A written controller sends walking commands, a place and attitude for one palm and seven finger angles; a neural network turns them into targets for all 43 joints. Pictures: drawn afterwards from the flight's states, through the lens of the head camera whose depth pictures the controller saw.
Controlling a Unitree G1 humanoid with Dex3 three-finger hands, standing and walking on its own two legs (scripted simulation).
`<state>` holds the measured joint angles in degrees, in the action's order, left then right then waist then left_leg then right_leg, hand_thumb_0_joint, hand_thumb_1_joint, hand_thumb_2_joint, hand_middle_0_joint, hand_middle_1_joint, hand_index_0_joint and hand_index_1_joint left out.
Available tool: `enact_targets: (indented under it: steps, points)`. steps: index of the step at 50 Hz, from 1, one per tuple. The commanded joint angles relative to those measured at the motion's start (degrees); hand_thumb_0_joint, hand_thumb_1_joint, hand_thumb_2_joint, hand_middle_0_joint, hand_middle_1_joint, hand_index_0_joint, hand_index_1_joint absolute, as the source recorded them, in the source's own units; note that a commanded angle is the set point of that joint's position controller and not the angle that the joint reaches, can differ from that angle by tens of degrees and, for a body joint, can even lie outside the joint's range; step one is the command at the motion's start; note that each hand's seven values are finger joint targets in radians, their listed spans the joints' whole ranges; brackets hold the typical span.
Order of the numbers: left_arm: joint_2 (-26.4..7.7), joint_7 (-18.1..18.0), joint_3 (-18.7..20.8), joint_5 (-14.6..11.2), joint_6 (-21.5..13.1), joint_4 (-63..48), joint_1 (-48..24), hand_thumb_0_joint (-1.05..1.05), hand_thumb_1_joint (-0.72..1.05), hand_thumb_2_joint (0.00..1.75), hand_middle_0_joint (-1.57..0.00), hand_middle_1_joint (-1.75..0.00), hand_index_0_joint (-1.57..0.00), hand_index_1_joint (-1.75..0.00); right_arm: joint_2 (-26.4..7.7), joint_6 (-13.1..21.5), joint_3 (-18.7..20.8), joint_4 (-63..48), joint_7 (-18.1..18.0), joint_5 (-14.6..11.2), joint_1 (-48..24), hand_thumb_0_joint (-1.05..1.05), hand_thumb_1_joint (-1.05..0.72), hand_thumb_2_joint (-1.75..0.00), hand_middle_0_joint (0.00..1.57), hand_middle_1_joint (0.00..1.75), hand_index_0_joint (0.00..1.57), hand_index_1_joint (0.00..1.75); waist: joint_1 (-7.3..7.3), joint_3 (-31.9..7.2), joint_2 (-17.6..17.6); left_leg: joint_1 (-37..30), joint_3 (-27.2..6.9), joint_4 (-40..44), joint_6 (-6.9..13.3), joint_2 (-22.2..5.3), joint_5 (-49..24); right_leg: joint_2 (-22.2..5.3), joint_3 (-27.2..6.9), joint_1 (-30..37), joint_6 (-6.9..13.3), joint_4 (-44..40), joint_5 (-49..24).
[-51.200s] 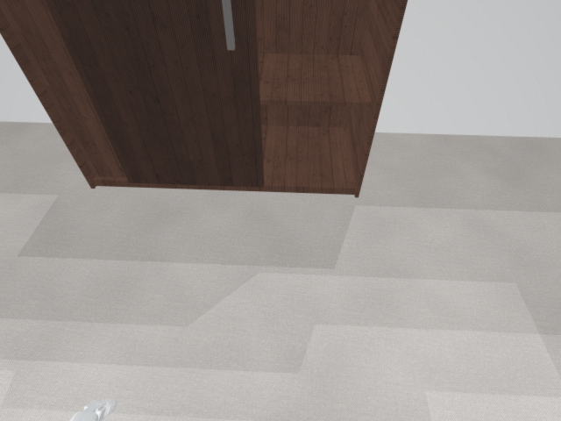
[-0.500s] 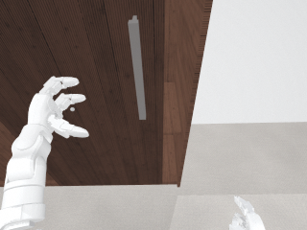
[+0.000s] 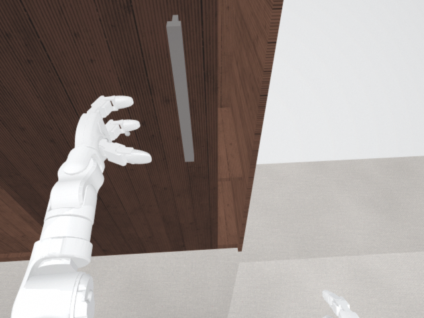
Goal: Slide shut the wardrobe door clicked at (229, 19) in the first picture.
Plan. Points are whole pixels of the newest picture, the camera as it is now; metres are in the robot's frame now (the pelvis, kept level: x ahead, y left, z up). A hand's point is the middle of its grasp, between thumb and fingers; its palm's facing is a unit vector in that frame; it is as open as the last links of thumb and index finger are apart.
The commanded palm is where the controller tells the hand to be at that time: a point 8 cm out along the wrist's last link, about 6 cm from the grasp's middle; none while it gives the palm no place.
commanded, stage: move the hooked fingers beside the handle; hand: left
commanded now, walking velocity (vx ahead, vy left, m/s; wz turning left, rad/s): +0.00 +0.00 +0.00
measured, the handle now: (183, 100) +0.53 +0.09 +0.15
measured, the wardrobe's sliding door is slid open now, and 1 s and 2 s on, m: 0.10 0.10 0.10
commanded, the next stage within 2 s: feel for the door with the fingertips in 1.78 s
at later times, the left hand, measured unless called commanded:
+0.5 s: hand (155, 104) +0.48 +0.14 +0.17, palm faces +0.12 -0.99 +0.01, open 14.0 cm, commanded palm +0.44 +0.19 +0.16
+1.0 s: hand (153, 114) +0.46 +0.14 +0.16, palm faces +0.11 -0.99 +0.03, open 14.0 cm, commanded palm +0.44 +0.19 +0.16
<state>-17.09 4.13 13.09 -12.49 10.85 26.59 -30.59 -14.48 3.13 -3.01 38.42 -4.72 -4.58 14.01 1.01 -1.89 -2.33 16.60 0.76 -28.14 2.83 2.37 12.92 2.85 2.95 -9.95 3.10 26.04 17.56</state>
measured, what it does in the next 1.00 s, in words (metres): stands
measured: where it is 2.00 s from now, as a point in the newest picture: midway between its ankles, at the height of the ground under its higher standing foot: outside the picture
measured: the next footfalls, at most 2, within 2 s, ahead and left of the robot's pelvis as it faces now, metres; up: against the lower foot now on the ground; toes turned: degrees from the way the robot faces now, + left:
none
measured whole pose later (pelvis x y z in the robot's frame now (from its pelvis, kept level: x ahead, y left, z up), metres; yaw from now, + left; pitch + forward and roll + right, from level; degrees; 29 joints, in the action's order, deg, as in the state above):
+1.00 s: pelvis +0.01 -0.02 +0.00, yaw -1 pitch +5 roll +0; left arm -16.6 1.8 14.9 -10.0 1.5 44.0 -42.2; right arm -14.5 1.9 -1.6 37.2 -2.3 -3.6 15.3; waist 2.3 -3.5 -2.2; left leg 20.4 0.8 -29.9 1.3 0.8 14.3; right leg 4.4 2.8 -13.8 4.7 27.6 18.6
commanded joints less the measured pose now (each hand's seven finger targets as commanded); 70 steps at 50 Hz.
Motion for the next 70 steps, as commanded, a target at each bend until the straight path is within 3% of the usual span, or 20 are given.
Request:
enact_targets:
  steps: [1, 4, 10, 15, 16, 19, 21, 25, 28, 32, 35, 39, 42, 49, 57, 60, 64, 67, 68, 70]
  points:
    - [-11.89, -2.26, 2.27, 0.88, -9.81, -15.04, -35.56, 0.00, -0.50, 0.30, -0.30, -1.20, -0.30, -1.20, -6.75, 3.33, 2.83, -6.99, -0.26, 0.64, -3.08, 0.00, -0.90, -0.90, 0.20, 0.30, 0.20, 0.30, 1.21, -17.52, -1.25, -15.57, -4.13, 0.80, -0.08, -2.66, -13.97, -1.58, -2.76, -4.50, -1.55, -3.02, -16.14]
    - [-8.04, -2.58, -1.00, 1.70, -11.14, -9.15, -36.82, 0.00, -0.50, 0.30, -0.30, -1.20, -0.30, -1.20, -6.90, 3.73, 3.14, -5.30, 0.18, 0.76, -1.24, 0.00, -0.90, -0.90, 0.20, 0.30, 0.20, 0.30, 2.17, -17.31, -3.02, -17.74, -4.65, 0.41, -0.63, -3.05, -15.48, -1.34, -2.07, -7.16, -1.29, -2.66, -15.94]
    - [-8.57, -3.23, 1.13, 1.90, -7.76, 8.47, -35.82, 0.00, -0.50, 0.30, -0.30, -1.20, -0.30, -1.20, -7.84, 2.46, 3.64, -4.08, 0.49, 0.94, 2.34, 0.00, -0.90, -0.90, 0.20, 0.30, 0.20, 0.30, 1.80, -12.10, 5.49, -8.98, -3.54, 0.74, -0.02, -2.39, -10.99, -1.42, -2.13, -6.40, -1.73, -3.56, -15.12]
    - [-13.42, -5.77, 5.00, 3.12, -14.31, 2.00, -44.57, 0.00, -0.50, 0.30, -0.30, -1.20, -0.30, -1.20, -7.52, 2.71, 4.09, -4.95, 1.35, 1.77, 4.17, 0.00, -0.90, -0.90, 0.20, 0.30, 0.20, 0.30, 1.02, -21.12, 3.00, -10.95, -2.94, -0.91, 0.25, -2.23, -16.94, -1.32, -3.27, -2.73, -1.76, -1.06, -21.26]
    - [-12.01, -6.04, 3.91, 3.52, -16.08, 0.32, -46.65, 0.00, -0.50, 0.30, -0.30, -1.20, -0.30, -1.20, -7.28, 3.00, 4.21, -5.06, 1.68, 1.96, 4.31, 0.00, -0.90, -0.90, 0.20, 0.30, 0.20, 0.30, 1.66, -22.76, 1.96, -12.68, -2.80, -1.40, 0.32, -2.32, -18.66, -1.13, -3.43, -3.19, -1.91, -0.59, -22.99]
    - [-15.09, -6.42, 6.68, 4.74, -18.86, 2.97, -44.10, 0.00, -0.50, 0.30, -0.30, -1.20, -0.30, -1.20, -7.36, 3.05, 4.67, -3.89, 2.15, 2.28, 5.93, 0.00, -0.90, -0.90, 0.20, 0.30, 0.20, 0.30, 1.33, -23.81, 2.56, -12.19, -1.96, -2.46, 0.42, -2.37, -20.56, -1.09, -3.90, -1.86, -2.14, 0.27, -26.56]
    - [-15.72, -5.46, 7.09, 5.25, -18.00, 7.20, -38.74, 0.00, -0.50, 0.30, -0.30, -1.20, -0.30, -1.20, -7.56, 2.37, 4.54, -4.39, 2.33, 2.12, 6.02, 0.00, -0.90, -0.90, 0.20, 0.30, 0.20, 0.30, 0.62, -21.05, 2.62, -9.06, -1.15, -2.22, 0.57, -2.08, -19.68, -1.24, -4.01, -0.79, -2.17, 0.33, -28.41]
    - [-11.72, -2.10, 3.82, 4.26, -13.52, 11.59, -31.51, 0.00, -0.50, 0.30, -0.30, -1.20, -0.30, -1.20, -7.92, 0.90, 4.71, -6.03, 2.39, 1.20, 6.43, 0.00, -0.90, -0.90, 0.20, 0.30, 0.20, 0.30, 0.55, -16.67, 4.30, -5.75, -0.13, -1.61, 0.74, -1.61, -17.62, -1.53, -3.56, -0.36, -2.35, -0.54, -29.88]
    - [-12.16, -0.87, 4.85, 1.97, -13.27, 4.32, -33.28, 0.00, -0.50, 0.30, -0.30, -1.20, -0.30, -1.20, -8.05, 0.83, 5.16, -7.11, 2.19, 0.97, 5.75, 0.00, -0.90, -0.90, 0.20, 0.30, 0.20, 0.30, 0.52, -19.15, 3.31, -8.51, -0.20, -1.88, 0.96, -1.75, -19.69, -1.20, -3.83, -0.31, -2.58, -0.81, -32.26]
    - [-9.92, -1.79, 2.39, 1.52, -17.26, -8.32, -38.27, 0.00, -0.50, 0.30, -0.30, -1.20, -0.30, -1.20, -7.24, 1.89, 5.37, -6.96, 2.49, 1.30, 4.77, 0.00, -0.90, -0.90, 0.20, 0.30, 0.20, 0.30, 1.35, -23.30, -0.79, -14.45, -1.27, -3.02, 0.93, -2.01, -23.91, -0.71, -3.92, -1.57, -2.38, -0.21, -32.74]
    - [-10.48, -3.07, 1.85, 2.44, -17.69, -8.56, -39.54, 0.00, -0.50, 0.30, -0.30, -1.20, -0.30, -1.20, -7.28, 2.07, 5.27, -5.37, 2.47, 1.52, 4.65, 0.00, -0.90, -0.90, 0.20, 0.30, 0.20, 0.30, 2.39, -21.12, 0.86, -14.05, -1.48, -3.19, 0.98, -2.14, -22.67, -0.90, -3.88, -2.35, -2.54, -0.41, -31.53]
    - [-10.46, -3.15, 2.60, 2.71, -13.13, 1.42, -36.42, 0.00, -0.50, 0.30, -0.30, -1.20, -0.30, -1.20, -7.40, 1.30, 4.75, -4.83, 2.05, 0.99, 3.65, 0.00, -0.90, -0.90, 0.20, 0.30, 0.20, 0.30, 2.49, -15.73, 4.60, -8.76, -0.77, -2.00, 1.09, -1.47, -15.53, -1.64, -4.31, -3.03, -3.38, -1.62, -29.00]
    - [-10.88, -2.76, 2.95, 2.75, -10.93, 4.32, -34.66, 0.00, -0.50, 0.30, -0.30, -1.20, -0.30, -1.20, -7.43, 0.54, 4.29, -5.76, 1.94, 0.82, 3.03, 0.00, -0.90, -0.90, 0.20, 0.30, 0.20, 0.30, 1.57, -15.59, 2.42, -7.76, -0.54, -1.90, 1.03, -1.11, -14.99, -1.99, -4.38, -2.58, -3.03, -1.60, -28.45]
    - [-13.36, -2.60, 4.80, 2.21, -15.70, 3.44, -41.01, 0.00, -0.50, 0.30, -0.30, -1.20, -0.30, -1.20, -7.16, 0.62, 4.14, -6.48, 1.69, 1.18, 3.06, 0.00, -0.90, -0.90, 0.20, 0.30, 0.20, 0.30, 2.26, -19.18, 5.76, -6.84, -0.86, -2.74, 1.12, -1.09, -14.45, -2.39, -5.24, -0.61, -3.68, -0.57, -31.08]
    - [-11.03, -1.14, 1.67, 3.02, -16.89, 6.59, -42.45, 0.00, -0.50, 0.30, -0.30, -1.20, -0.30, -1.20, -7.40, 0.84, 4.61, -5.66, 2.16, 0.97, 4.62, 0.00, -0.90, -0.90, 0.20, 0.30, 0.20, 0.30, 2.76, -21.26, -0.55, -10.11, -1.48, -3.65, 0.81, -1.37, -16.57, -1.57, -4.42, -3.93, -2.49, -0.16, -27.47]
    - [-10.23, -1.01, 2.58, 1.44, -16.50, 7.07, -38.92, 0.00, -0.50, 0.30, -0.30, -1.20, -0.30, -1.20, -7.68, 0.99, 4.81, -5.61, 2.28, 1.10, 5.13, 0.00, -0.90, -0.90, 0.20, 0.30, 0.20, 0.30, 2.16, -21.12, 3.17, -9.16, -1.72, -3.47, 0.82, -1.44, -17.80, -1.29, -3.87, -2.50, -2.55, -0.27, -29.11]
    - [-13.83, -1.48, 5.67, 1.73, -16.13, 7.42, -36.81, 0.00, -0.50, 0.30, -0.30, -1.20, -0.30, -1.20, -8.14, 0.86, 4.73, -5.81, 2.12, 1.21, 5.47, 0.00, -0.90, -0.90, 0.20, 0.30, 0.20, 0.30, 1.57, -18.57, 6.49, -5.58, -1.07, -2.31, 1.11, -1.31, -15.30, -1.45, -4.26, -1.33, -3.20, -0.52, -29.26]
    - [-16.36, -2.73, 6.99, 3.38, -17.20, 3.96, -37.50, 0.00, -0.50, 0.30, -0.30, -1.20, -0.30, -1.20, -7.79, 0.76, 4.68, -6.18, 2.24, 1.32, 5.31, 0.00, -0.90, -0.90, 0.20, 0.30, 0.20, 0.30, 0.85, -19.41, 1.31, -7.34, -1.13, -2.38, 0.95, -1.60, -16.68, -1.19, -3.93, -2.21, -2.36, -0.04, -26.72]
    - [-13.67, -2.72, 4.39, 3.77, -17.59, 2.19, -38.83, 0.00, -0.50, 0.30, -0.30, -1.20, -0.30, -1.20, -7.47, 0.83, 4.65, -6.26, 2.38, 1.42, 5.19, 0.00, -0.90, -0.90, 0.20, 0.30, 0.20, 0.30, 1.62, -19.63, -1.17, -9.59, -1.32, -2.53, 0.86, -1.75, -18.18, -0.96, -3.67, -3.73, -2.07, -0.03, -26.16]
    - [-13.81, -3.09, 4.69, 3.65, -18.42, 0.48, -39.23, 0.00, -0.50, 0.30, -0.30, -1.20, -0.30, -1.20, -7.59, 1.10, 5.06, -5.98, 2.48, 1.48, 5.48, 0.00, -0.90, -0.90, 0.20, 0.30, 0.20, 0.30, 1.80, -20.32, -0.83, -11.45, -1.87, -2.99, 0.73, -2.27, -19.24, -0.63, -3.45, -4.63, -1.85, -0.24, -24.67]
